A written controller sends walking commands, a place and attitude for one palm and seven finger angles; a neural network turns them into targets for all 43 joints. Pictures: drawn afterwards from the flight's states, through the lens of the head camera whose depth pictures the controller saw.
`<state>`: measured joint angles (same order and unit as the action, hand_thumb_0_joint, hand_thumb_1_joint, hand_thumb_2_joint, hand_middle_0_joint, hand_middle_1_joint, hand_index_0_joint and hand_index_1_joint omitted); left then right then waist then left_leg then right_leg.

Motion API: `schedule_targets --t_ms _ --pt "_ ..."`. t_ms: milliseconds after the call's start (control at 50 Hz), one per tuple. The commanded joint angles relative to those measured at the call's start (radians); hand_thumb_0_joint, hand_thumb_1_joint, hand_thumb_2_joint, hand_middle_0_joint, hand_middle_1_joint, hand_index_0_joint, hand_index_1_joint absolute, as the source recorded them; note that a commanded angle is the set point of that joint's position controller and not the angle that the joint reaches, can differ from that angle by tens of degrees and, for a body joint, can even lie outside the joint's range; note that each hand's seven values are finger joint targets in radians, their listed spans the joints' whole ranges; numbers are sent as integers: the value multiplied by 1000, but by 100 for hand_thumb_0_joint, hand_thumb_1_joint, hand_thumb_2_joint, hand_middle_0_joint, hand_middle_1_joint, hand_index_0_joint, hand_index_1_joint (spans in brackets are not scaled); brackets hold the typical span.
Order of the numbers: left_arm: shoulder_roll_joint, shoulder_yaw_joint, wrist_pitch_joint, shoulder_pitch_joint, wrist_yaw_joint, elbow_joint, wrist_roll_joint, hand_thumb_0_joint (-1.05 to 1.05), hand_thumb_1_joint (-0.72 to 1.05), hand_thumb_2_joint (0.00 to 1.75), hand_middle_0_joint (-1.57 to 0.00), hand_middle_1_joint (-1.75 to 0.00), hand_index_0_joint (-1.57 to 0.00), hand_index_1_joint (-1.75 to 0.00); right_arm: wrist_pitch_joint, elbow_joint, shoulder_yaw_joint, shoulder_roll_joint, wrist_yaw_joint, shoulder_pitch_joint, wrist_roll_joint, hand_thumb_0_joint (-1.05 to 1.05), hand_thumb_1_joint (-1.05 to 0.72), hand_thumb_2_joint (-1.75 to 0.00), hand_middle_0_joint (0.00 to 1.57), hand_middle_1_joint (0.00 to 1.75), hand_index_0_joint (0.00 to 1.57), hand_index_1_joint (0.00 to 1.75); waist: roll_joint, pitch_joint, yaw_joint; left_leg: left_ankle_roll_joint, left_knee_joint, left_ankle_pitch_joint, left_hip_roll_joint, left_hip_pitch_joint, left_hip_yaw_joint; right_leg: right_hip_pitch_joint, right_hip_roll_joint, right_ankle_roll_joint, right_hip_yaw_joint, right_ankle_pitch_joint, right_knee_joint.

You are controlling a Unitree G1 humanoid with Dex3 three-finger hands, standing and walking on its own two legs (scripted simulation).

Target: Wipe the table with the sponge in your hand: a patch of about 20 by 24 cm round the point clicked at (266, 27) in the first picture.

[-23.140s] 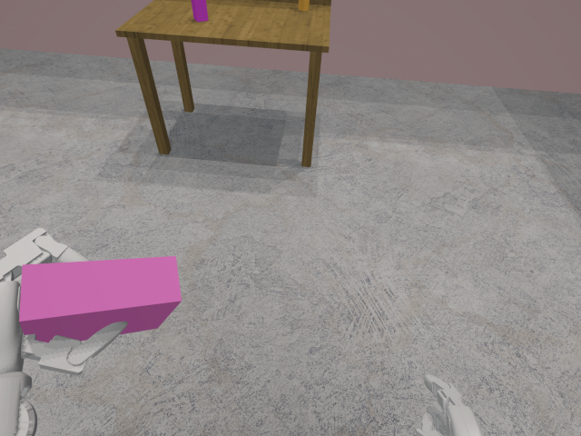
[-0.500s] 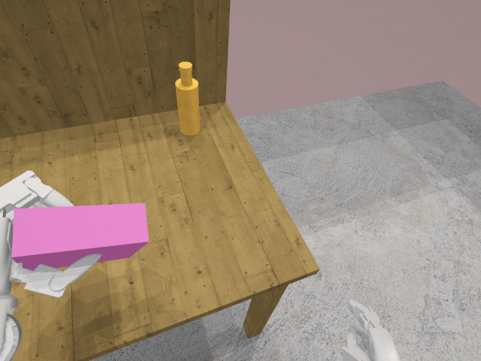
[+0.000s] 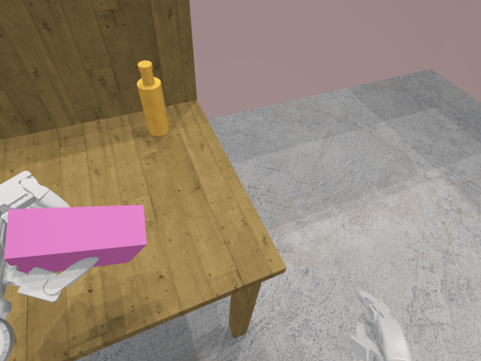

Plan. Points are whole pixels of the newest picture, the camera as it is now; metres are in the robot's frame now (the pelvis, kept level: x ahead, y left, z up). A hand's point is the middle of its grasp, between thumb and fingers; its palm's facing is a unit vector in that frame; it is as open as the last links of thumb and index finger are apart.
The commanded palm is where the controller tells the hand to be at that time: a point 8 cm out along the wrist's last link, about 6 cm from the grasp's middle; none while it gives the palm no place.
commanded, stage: come to a stop and stand still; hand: left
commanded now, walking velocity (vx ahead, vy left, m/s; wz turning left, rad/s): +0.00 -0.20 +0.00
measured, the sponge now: (100, 239) +0.24 +0.20 +0.13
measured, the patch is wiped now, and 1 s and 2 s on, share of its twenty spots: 0.00 0.00 0.00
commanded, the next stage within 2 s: look again from close up in 1.06 s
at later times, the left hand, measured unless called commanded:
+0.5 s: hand (27, 236) +0.22 +0.27 +0.16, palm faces +0.36 -0.84 -0.40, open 9.1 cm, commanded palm +0.17 +0.31 +0.18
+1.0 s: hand out of the picture +0.21 +0.33 +0.15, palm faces +0.35 -0.86 -0.38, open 9.1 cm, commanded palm +0.15 +0.36 +0.18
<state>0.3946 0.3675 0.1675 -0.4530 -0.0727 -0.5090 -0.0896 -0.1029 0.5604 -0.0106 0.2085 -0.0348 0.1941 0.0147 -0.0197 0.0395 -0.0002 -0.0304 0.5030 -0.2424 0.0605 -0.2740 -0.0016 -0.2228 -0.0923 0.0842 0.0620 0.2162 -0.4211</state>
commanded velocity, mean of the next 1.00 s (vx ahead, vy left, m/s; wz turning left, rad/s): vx -0.01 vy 0.01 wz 0.00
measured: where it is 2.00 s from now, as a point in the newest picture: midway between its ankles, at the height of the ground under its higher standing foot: outside the picture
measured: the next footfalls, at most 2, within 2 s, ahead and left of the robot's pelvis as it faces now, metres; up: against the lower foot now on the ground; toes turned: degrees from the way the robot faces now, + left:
none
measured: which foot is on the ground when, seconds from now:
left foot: down 0.00-1.00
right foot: down 0.00-1.00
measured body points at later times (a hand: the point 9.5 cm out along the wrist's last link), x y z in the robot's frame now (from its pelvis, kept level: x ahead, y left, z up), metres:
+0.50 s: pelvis +0.01 +0.02 +0.00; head +0.03 +0.03 +0.45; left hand +0.20 +0.31 +0.18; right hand +0.20 -0.20 -0.07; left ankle +0.01 +0.14 -0.74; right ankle +0.00 -0.06 -0.74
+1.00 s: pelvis +0.00 +0.08 +0.01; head +0.02 +0.11 +0.45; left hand +0.19 +0.37 +0.17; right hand +0.16 -0.14 -0.07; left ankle +0.01 +0.14 -0.74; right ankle +0.00 -0.06 -0.74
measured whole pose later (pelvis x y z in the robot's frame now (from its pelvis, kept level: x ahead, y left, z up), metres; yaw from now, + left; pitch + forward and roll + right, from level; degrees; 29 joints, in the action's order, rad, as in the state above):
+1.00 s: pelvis +0.00 +0.08 +0.01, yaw +1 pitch +0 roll -1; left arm 0.39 0.34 0.18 -0.46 -0.10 -0.48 -0.04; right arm -0.11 0.58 0.03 0.17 -0.04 0.24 0.01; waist -0.04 0.04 0.00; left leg 0.07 0.40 -0.19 -0.05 -0.21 -0.03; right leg -0.16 0.02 -0.02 0.04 0.17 -0.34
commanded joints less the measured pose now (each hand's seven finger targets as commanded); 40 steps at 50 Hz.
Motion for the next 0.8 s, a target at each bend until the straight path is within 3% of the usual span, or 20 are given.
schedule_targets --t_ms 0,40,100,120,140,220,240,320,400,460,560,640,660,780 --pt "163 124 40 41 -22 -194 -19 0 10 130 -120 -160 -120 -160 -41 -153 -54 120 -18 -64 3 0 -90 -90 20 30 20 30 -1 -156 -1 53 38 66 29 65 15 1 203 -49 -180 -180 108" --pt "172 130 36 37 -30 -195 -20 0 10 130 -120 -160 -120 -160 -38 -145 -51 117 -19 -72 8 0 -90 -90 20 30 20 30 2 -157 -5 54 51 52 21 83 12 -27 213 -42 -189 -151 119" --pt "156 118 42 31 -40 -203 -15 0 10 130 -120 -160 -120 -160 -35 -149 -40 114 -17 -87 11 0 -90 -90 20 30 20 30 29 -158 0 60 71 58 0 71 13 2 237 -85 -226 -165 154" --pt "160 121 44 25 -46 -194 -10 0 10 130 -120 -160 -120 -160 -33 -146 -35 112 -18 -89 12 0 -90 -90 20 30 20 30 13 -154 3 62 71 63 -4 59 14 26 244 -101 -233 -190 163" --pt "169 127 45 17 -55 -200 -6 0 10 130 -120 -160 -120 -160 -32 -133 -33 116 -20 -102 11 0 -90 -90 20 30 20 30 50 -158 3 65 56 75 -4 70 17 29 245 -106 -231 -203 161" --pt "162 113 56 36 -64 -213 7 0 10 130 -120 -160 -120 -160 -33 -132 -26 118 -23 -105 9 0 -90 -90 20 30 20 30 37 -160 12 70 8 171 7 66 34 112 230 -135 -190 -349 130" --pt "174 118 56 37 -68 -214 11 0 10 130 -120 -160 -120 -160 -32 -122 -25 120 -26 -116 7 0 -90 -90 20 30 20 30 70 -162 10 72 -11 190 14 88 34 104 226 -132 -177 -357 118" --pt "151 103 49 36 -64 -181 15 0 10 130 -120 -160 -120 -160 -25 -128 -31 121 -26 -96 10 0 -90 -90 20 30 20 30 24 -179 11 70 -22 277 26 99 37 156 213 -124 -150 -459 85" --pt "135 90 35 22 -56 -151 15 0 10 130 -120 -160 -120 -160 -17 -131 -31 121 -25 -93 11 0 -90 -90 20 30 20 30 -9 -177 8 68 -51 276 35 108 51 151 203 -100 -133 -389 84" --pt "124 65 34 36 -52 -170 17 0 10 130 -120 -160 -120 -160 -18 -136 -26 118 -26 -92 10 0 -90 -90 20 30 20 30 26 -157 6 67 -101 240 44 110 80 122 191 -71 -128 -258 93" --pt "132 59 39 89 -55 -195 26 0 10 130 -120 -160 -120 -160 -27 -140 -16 109 -32 -88 6 0 -90 -90 20 30 20 30 78 -116 5 69 -165 123 51 67 103 111 180 -65 -119 -133 112" --pt "152 71 46 111 -57 -206 34 0 10 130 -120 -160 -120 -160 -40 -139 -14 108 -31 -83 4 0 -90 -90 20 30 20 30 117 -117 5 63 -194 94 56 46 113 134 172 -63 -106 -125 105" --pt "134 58 52 120 -57 -214 35 0 10 130 -120 -160 -120 -160 -42 -140 -13 105 -31 -76 0 0 -90 -90 20 30 20 30 127 -127 6 61 -202 82 58 42 119 146 170 -60 -99 -119 100" --pt "132 62 63 90 -50 -199 41 0 10 130 -120 -160 -120 -160 -53 -140 -15 108 -27 -61 -4 0 -90 -90 20 30 20 30 136 -125 6 35 -236 85 65 28 139 162 155 -61 -73 -111 92"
